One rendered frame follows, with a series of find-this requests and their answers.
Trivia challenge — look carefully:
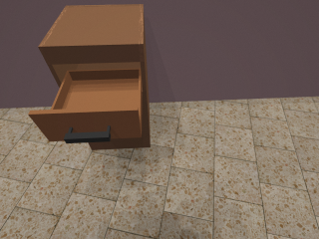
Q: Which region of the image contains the drawer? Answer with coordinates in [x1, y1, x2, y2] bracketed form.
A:
[28, 68, 143, 141]

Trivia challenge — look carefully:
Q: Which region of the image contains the handle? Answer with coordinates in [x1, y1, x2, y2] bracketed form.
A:
[64, 125, 111, 143]

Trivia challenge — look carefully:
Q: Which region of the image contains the cabinet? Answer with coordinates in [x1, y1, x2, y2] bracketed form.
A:
[38, 4, 151, 150]

